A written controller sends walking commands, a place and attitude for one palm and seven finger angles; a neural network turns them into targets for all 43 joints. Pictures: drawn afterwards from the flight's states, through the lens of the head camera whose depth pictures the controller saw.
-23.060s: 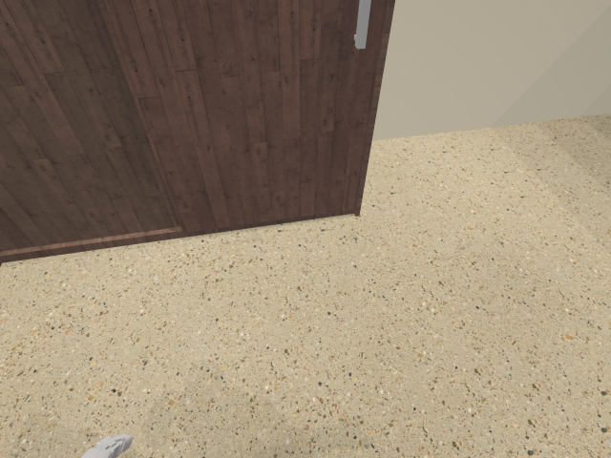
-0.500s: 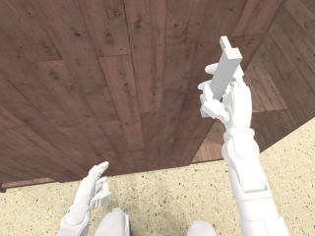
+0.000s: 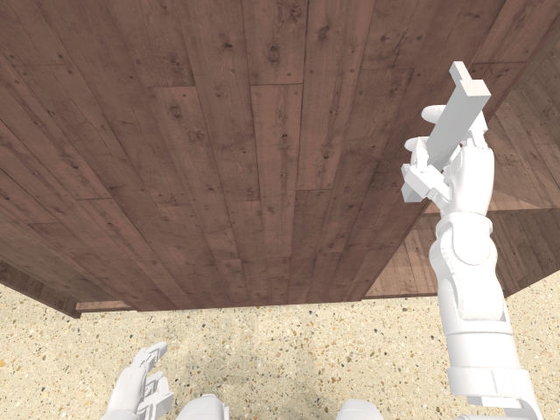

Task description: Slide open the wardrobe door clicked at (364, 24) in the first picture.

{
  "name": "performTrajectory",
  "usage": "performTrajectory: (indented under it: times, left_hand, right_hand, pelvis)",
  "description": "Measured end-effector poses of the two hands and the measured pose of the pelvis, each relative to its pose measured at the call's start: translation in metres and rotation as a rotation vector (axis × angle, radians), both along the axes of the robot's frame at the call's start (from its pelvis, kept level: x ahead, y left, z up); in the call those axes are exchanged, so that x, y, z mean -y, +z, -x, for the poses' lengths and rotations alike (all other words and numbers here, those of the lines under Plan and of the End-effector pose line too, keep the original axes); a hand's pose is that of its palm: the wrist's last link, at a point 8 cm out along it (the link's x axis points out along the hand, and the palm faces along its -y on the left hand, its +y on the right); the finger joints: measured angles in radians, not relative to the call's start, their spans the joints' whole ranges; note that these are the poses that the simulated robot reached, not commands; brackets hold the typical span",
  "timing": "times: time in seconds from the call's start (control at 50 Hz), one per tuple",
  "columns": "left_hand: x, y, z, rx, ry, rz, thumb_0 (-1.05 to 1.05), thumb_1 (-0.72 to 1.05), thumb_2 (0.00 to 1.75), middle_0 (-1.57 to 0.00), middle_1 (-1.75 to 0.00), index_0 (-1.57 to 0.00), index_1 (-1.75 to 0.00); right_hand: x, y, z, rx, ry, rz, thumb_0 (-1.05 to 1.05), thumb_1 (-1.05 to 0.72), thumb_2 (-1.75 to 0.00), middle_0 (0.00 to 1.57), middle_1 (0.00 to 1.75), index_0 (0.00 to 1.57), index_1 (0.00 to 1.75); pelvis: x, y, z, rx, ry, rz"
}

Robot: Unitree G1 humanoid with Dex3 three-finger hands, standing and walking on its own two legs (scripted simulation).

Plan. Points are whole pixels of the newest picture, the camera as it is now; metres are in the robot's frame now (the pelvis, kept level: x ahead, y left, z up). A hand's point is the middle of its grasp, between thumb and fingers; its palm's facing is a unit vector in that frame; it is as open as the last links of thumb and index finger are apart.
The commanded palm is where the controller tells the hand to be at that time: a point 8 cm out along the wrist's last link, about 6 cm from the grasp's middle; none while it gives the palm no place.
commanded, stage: step sideways, sliding the door along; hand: right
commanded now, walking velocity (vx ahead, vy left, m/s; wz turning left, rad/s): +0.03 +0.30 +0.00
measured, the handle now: (432, 140) +0.43 -0.22 +0.13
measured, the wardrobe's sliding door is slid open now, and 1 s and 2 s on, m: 0.52 0.52 0.52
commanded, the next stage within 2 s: stop walking and hold the door there in 0.24 s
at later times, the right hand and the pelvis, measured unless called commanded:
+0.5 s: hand (416, 168) +0.39 -0.19 +0.12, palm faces +0.53 +0.79 -0.29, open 6.8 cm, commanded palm +0.34 -0.22 +0.12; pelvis +0.03 +0.14 -0.02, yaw +1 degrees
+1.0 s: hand (415, 167) +0.38 -0.19 +0.13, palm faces +0.52 +0.82 -0.23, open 6.6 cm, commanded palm +0.34 -0.21 +0.12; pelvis +0.01 +0.14 +0.02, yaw +7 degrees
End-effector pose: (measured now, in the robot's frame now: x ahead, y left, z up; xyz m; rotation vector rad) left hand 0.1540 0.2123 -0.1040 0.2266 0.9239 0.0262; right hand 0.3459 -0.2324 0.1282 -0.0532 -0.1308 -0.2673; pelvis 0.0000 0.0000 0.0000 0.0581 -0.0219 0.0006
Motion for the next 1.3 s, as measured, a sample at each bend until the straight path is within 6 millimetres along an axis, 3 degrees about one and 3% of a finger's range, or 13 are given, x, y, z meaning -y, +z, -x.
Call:
performTrajectory:
  times: [0.06,0.12,0.2,0.36,0.46,0.54,0.62,0.72,0.86,0.98,1.06,1.16,1.3]
  left_hand:
    - [-0.023,-0.014,-0.004,0.005,-0.008,0.029,0.01,0.90,0.90,-0.21,-0.30,-0.20,-0.30]
    - [-0.046,-0.017,-0.010,0.001,0.007,0.006,0.02,0.90,0.90,-0.21,-0.30,-0.20,-0.30]
    - [-0.071,-0.010,-0.021,0.033,0.014,-0.059,0.02,0.90,0.90,-0.21,-0.30,-0.20,-0.30]
    - [-0.099,0.012,-0.044,0.058,-0.044,-0.016,0.01,0.90,0.90,-0.20,-0.30,-0.20,-0.30]
    - [-0.134,0.000,-0.063,0.123,-0.014,0.036,0.01,0.90,0.90,-0.21,-0.30,-0.21,-0.30]
    - [-0.171,-0.004,-0.063,0.152,0.080,0.002,0.01,0.90,0.90,-0.21,-0.30,-0.21,-0.30]
    - [-0.198,0.006,-0.045,0.141,0.149,-0.065,0.01,0.90,0.90,-0.21,-0.30,-0.20,-0.30]
    - [-0.216,0.023,-0.014,0.129,0.188,-0.158,0.01,0.90,0.90,-0.20,-0.30,-0.20,-0.30]
    - [-0.201,0.042,0.031,0.108,0.235,-0.162,0.01,0.90,0.90,-0.20,-0.30,-0.20,-0.30]
    - [-0.181,0.040,0.064,0.072,0.235,-0.117,0.01,0.90,0.90,-0.21,-0.30,-0.20,-0.30]
    - [-0.180,0.031,0.081,0.060,0.241,-0.100,0.01,0.90,0.90,-0.21,-0.30,-0.21,-0.30]
    - [-0.196,0.022,0.104,0.048,0.292,-0.108,0.01,0.90,0.90,-0.21,-0.30,-0.21,-0.30]
    - [-0.227,0.025,0.142,0.008,0.370,-0.183,0.01,0.90,0.90,-0.21,-0.30,-0.21,-0.30]
  right_hand:
    - [-0.005,0.000,0.000,0.006,-0.092,0.007,0.01,-0.73,-0.84,0.33,1.40,0.18,1.35]
    - [-0.008,0.001,0.001,-0.021,-0.153,0.017,-0.01,-0.72,-0.84,0.37,1.40,0.15,1.36]
    - [-0.009,0.001,0.002,-0.021,-0.172,-0.001,0.00,-0.73,-0.83,0.40,1.40,0.13,1.37]
    - [-0.013,0.001,0.003,-0.026,-0.235,0.005,0.00,-0.72,-0.83,0.36,1.40,0.13,1.37]
    - [-0.007,0.004,0.005,-0.068,-0.283,0.219,-0.11,-0.63,-0.81,0.40,1.39,0.18,1.36]
    - [-0.009,0.008,0.006,-0.123,-0.343,0.239,-0.14,-0.60,-0.80,0.40,1.34,0.23,1.36]
    - [-0.009,0.010,0.006,-0.154,-0.368,0.225,-0.14,-0.58,-0.80,0.41,1.32,0.27,1.36]
    - [-0.009,0.007,0.006,-0.117,-0.349,0.182,-0.12,-0.59,-0.82,0.41,1.34,0.28,1.35]
    - [-0.010,0.007,0.006,-0.124,-0.318,0.155,-0.10,-0.64,-0.79,0.35,1.35,0.22,1.33]
    - [-0.011,0.009,0.007,-0.153,-0.306,0.143,-0.09,-0.67,-0.76,0.32,1.32,0.22,1.34]
    - [-0.011,0.010,0.007,-0.161,-0.313,0.147,-0.09,-0.67,-0.76,0.32,1.30,0.22,1.34]
    - [-0.013,0.011,0.008,-0.181,-0.337,0.133,-0.09,-0.66,-0.77,0.33,1.27,0.23,1.33]
    - [-0.014,0.013,0.008,-0.209,-0.344,0.096,-0.07,-0.66,-0.76,0.31,1.24,0.25,1.33]
  pelvis:
    - [-0.031,-0.011,0.001,0.002,-0.019,0.005]
    - [-0.045,-0.008,0.004,-0.008,-0.052,0.022]
    - [-0.053,-0.008,0.004,-0.021,-0.055,0.023]
    - [-0.100,0.001,-0.006,0.010,-0.010,0.000]
    - [-0.139,-0.015,-0.025,0.009,0.017,0.024]
    - [-0.144,-0.012,-0.028,0.004,0.027,0.046]
    - [-0.143,-0.002,-0.031,-0.003,0.036,0.069]
    - [-0.137,-0.003,-0.029,-0.001,0.032,0.037]
    - [-0.133,0.009,-0.020,0.015,0.083,0.013]
    - [-0.137,0.016,-0.008,0.004,0.118,0.002]
    - [-0.143,0.012,0.003,-0.010,0.138,0.020]
    - [-0.147,0.007,0.019,-0.016,0.158,0.025]
    - [-0.148,0.006,0.031,-0.014,0.164,0.023]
